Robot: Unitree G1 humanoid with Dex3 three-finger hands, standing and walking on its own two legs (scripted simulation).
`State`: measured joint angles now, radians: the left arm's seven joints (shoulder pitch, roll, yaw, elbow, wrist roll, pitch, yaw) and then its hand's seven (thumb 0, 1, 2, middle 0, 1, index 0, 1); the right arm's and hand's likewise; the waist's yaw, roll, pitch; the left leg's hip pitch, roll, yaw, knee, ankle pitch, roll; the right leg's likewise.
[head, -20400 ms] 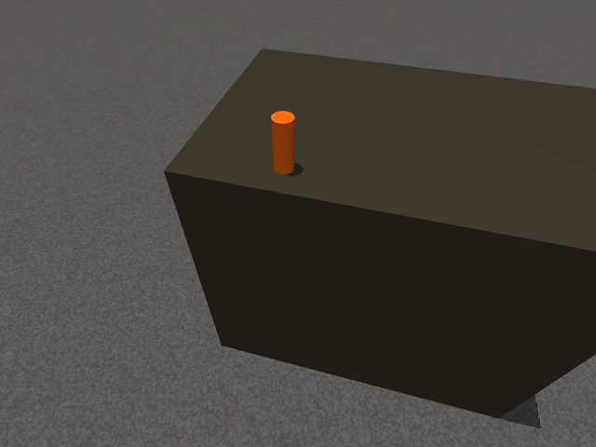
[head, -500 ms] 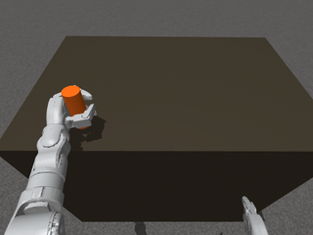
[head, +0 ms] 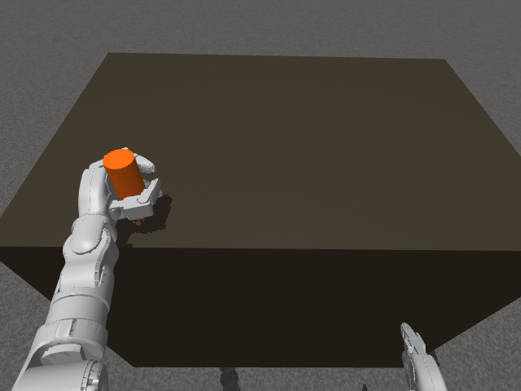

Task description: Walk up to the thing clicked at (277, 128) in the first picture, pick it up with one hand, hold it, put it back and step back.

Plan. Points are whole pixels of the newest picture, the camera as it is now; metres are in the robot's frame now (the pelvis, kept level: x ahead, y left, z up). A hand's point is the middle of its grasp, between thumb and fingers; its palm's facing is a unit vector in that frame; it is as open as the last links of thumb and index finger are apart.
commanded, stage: loosen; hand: left
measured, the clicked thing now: (130, 186) +0.41 +0.19 +0.11
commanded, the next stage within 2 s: open in 0.50 s
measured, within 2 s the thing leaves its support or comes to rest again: neither
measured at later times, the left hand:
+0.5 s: hand (140, 187) +0.42 +0.17 +0.10, palm faces +0.10 -0.99 +0.00, open 6.2 cm
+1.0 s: hand (135, 184) +0.42 +0.18 +0.10, palm faces +0.13 -0.99 -0.02, open 11.9 cm
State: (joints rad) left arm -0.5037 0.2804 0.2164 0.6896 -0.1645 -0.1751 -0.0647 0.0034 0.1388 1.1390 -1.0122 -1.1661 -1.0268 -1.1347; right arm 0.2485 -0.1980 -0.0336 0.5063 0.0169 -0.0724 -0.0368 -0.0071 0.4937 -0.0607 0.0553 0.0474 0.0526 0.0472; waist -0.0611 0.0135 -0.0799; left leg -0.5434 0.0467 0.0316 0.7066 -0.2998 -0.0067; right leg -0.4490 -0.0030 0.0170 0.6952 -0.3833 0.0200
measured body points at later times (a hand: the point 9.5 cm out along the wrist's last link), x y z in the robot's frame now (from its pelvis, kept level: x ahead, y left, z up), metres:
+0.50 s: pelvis +0.00 +0.00 +0.00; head +0.03 +0.00 +0.44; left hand +0.41 +0.23 +0.10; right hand +0.15 -0.25 -0.08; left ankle +0.03 +0.12 -0.72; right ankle -0.02 -0.13 -0.72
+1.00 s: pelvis +0.00 +0.00 +0.00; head +0.03 +0.00 +0.44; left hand +0.41 +0.23 +0.11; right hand +0.15 -0.26 -0.07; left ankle +0.03 +0.12 -0.72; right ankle -0.02 -0.13 -0.72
